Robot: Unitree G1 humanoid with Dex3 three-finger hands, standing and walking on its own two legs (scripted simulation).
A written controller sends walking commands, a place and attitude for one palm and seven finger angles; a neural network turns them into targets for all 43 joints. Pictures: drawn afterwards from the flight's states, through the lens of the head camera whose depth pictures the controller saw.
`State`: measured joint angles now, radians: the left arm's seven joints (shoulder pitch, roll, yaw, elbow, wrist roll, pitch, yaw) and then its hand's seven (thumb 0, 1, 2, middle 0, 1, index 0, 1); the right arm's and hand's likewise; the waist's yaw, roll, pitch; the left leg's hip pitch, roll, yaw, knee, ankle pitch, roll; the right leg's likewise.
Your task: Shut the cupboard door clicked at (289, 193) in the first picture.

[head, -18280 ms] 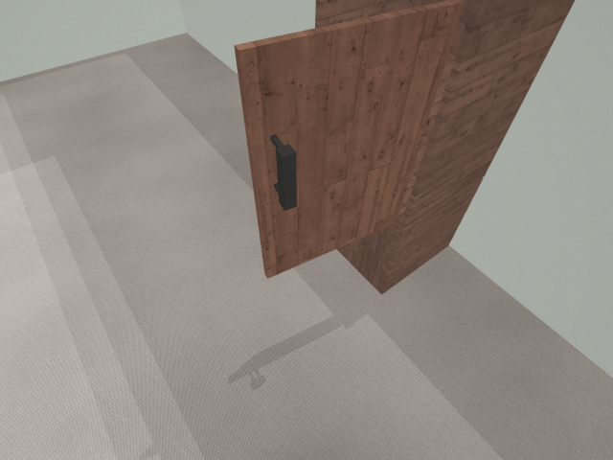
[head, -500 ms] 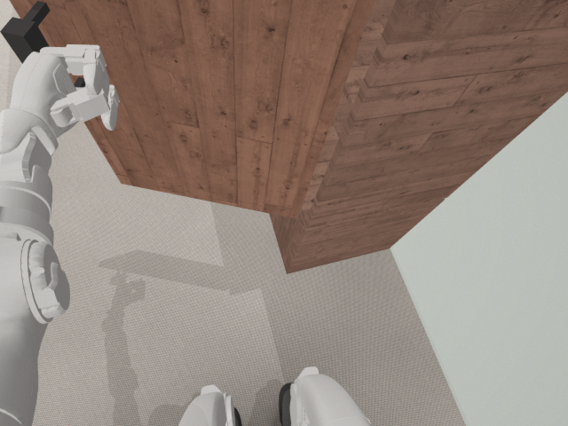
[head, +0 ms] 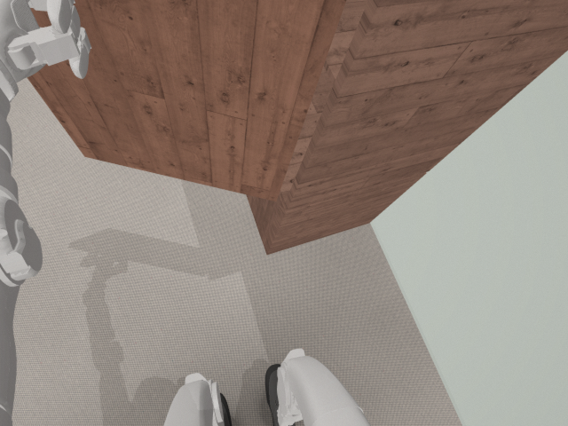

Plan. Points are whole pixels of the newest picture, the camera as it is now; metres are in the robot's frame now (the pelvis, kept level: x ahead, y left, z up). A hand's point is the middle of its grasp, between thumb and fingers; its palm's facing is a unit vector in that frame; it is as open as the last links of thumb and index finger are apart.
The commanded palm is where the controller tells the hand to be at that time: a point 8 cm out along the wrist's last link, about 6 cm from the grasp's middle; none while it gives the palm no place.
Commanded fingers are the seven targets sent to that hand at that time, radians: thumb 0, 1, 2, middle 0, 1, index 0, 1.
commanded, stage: push the door shut along its arc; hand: left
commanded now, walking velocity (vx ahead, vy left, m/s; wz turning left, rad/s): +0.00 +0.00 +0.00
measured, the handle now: out of the picture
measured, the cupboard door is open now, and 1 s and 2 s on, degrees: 60 54 54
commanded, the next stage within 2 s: pull the fist back off the door in 0.16 s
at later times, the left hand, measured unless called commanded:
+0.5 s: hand (104, 25) +0.59 +0.13 +0.11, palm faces +0.08 -1.00 -0.02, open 3.2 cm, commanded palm +0.56 +0.16 +0.11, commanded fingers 0.00 0.90 0.90 -1.30 -1.50 -1.30 -1.50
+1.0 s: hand (93, 92) +0.50 +0.14 +0.11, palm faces +0.05 -1.00 +0.00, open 3.1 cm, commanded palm +0.47 +0.18 +0.11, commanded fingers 0.00 0.90 0.90 -1.30 -1.50 -1.30 -1.50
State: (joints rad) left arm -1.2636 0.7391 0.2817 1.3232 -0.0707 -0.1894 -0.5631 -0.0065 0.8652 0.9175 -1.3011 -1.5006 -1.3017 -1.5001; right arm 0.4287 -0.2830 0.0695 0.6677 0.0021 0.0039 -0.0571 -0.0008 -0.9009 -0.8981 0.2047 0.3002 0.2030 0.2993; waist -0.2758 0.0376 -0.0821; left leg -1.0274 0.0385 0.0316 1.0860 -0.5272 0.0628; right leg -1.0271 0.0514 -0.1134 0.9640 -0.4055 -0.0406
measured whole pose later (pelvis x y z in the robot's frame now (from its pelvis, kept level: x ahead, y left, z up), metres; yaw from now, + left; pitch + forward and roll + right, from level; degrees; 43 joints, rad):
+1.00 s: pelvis +0.00 -0.01 +0.03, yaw +2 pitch +19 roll -2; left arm -0.88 0.37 0.29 1.16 -0.10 -0.44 -0.09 0.02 0.90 0.90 -1.30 -1.50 -1.30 -1.50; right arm 0.44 -0.29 -0.01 0.66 -0.01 0.04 0.04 0.00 -0.90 -0.90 0.20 0.30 0.20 0.30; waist -0.17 0.03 -0.10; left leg -0.79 0.02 0.04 0.92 -0.46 0.04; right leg -0.81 0.04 -0.10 0.84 -0.37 -0.05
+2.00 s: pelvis +0.01 -0.01 +0.08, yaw +3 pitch +0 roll +0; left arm -0.04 0.28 0.12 0.15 -0.09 -0.09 0.05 0.02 0.90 0.90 -1.06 -1.24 -1.06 -1.24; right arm 0.15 -0.24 0.04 0.58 0.05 -0.01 -0.08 0.01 -0.90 -0.90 0.20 0.30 0.20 0.30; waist 0.03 0.05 -0.02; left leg -0.18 -0.03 0.04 0.49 -0.30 0.05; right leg -0.23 0.02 -0.07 0.48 -0.25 -0.04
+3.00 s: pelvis +0.01 -0.02 +0.08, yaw +3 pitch -4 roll +0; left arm 0.47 0.35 0.34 -0.35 -0.08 -0.11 0.11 0.02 0.89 0.90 -0.22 -0.30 -0.21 -0.30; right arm 0.21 -0.23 0.02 0.64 0.02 -0.09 -0.07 0.01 -0.90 -0.90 0.20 0.30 0.20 0.30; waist 0.05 0.09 0.01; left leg -0.07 -0.02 0.04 0.41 -0.27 0.03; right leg -0.11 0.04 -0.08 0.39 -0.21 -0.05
